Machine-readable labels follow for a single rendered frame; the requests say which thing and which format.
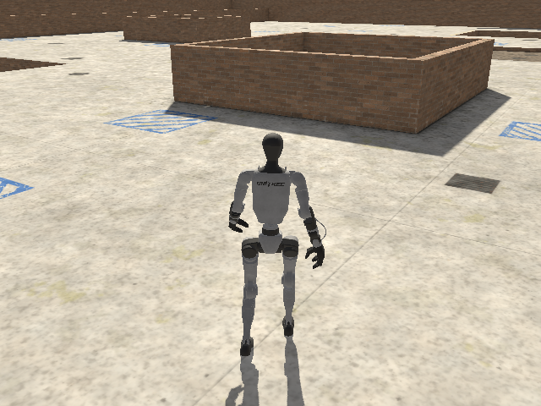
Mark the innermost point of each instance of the right robot hand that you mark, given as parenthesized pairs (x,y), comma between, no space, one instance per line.
(319,257)

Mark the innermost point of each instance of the robot torso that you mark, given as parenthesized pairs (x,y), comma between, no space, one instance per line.
(270,204)

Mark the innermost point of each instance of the right robot forearm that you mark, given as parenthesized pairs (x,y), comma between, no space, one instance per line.
(312,229)

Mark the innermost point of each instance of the left robot upper arm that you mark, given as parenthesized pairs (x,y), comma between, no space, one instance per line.
(244,178)

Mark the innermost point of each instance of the right robot upper arm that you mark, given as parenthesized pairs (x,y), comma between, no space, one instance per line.
(302,193)

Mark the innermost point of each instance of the left robot forearm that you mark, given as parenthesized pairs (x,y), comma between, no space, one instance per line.
(233,217)

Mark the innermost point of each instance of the left robot hand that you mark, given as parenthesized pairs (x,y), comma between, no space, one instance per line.
(240,222)

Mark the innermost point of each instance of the robot left shin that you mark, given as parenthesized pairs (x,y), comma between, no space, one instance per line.
(247,314)

